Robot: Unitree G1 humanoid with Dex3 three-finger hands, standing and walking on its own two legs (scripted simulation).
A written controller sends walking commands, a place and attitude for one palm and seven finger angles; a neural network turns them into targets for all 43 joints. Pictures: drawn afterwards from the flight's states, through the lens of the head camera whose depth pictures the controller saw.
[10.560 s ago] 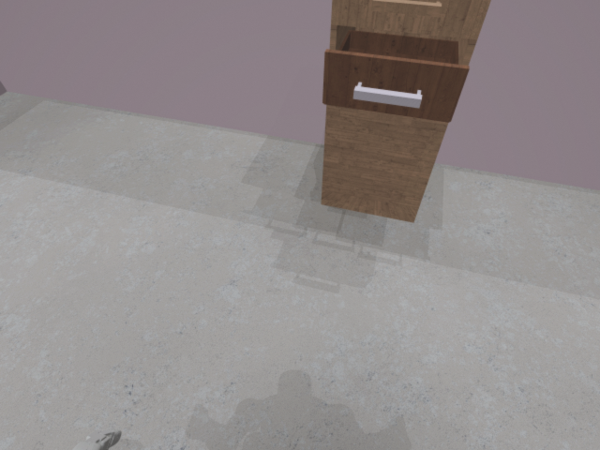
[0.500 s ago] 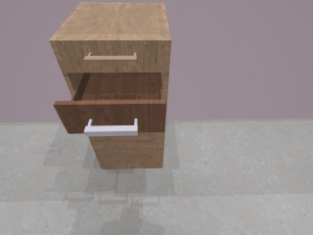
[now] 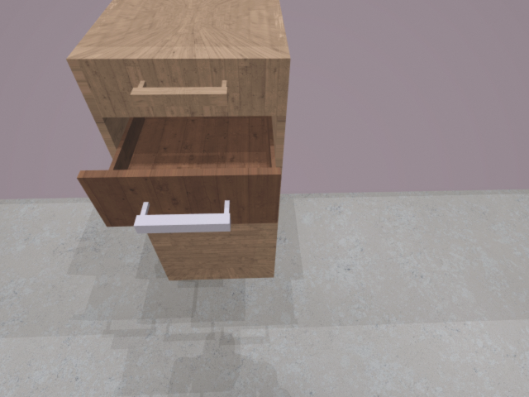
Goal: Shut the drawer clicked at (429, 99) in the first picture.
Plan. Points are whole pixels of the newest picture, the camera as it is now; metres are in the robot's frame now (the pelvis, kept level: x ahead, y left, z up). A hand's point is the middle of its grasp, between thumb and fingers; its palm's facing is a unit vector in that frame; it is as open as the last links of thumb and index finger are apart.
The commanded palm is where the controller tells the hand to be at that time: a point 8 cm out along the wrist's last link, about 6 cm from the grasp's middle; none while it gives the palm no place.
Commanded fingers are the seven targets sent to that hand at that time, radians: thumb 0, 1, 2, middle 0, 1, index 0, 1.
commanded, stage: shuffle to correct the standing spot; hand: left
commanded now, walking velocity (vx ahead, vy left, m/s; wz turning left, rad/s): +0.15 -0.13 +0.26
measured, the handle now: (185, 214) +0.46 +0.19 -0.04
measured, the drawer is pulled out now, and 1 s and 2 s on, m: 0.19 0.19 0.19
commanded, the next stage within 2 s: come to a stop and stand still in 0.08 s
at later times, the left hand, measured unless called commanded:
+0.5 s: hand out of the picture +0.02 +0.14 -0.18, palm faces +0.11 -0.98 -0.18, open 7.4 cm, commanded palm none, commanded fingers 0.00 0.90 0.90 -0.20 -0.30 -0.20 -0.30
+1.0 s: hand out of the picture +0.08 +0.14 -0.16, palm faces +0.03 -0.97 -0.25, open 7.4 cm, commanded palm none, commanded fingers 0.00 0.90 0.90 -0.20 -0.30 -0.20 -0.30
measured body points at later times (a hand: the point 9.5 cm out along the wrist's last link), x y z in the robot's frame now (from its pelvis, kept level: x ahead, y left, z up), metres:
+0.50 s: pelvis +0.05 -0.02 +0.00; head +0.08 -0.02 +0.45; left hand +0.01 +0.19 -0.16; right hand +0.17 -0.24 -0.15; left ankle +0.09 +0.07 -0.73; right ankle +0.01 -0.13 -0.70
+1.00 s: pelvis +0.02 -0.05 +0.00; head +0.02 -0.07 +0.45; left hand +0.08 +0.19 -0.14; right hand +0.02 -0.29 -0.16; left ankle +0.08 +0.06 -0.73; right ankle +0.05 -0.16 -0.73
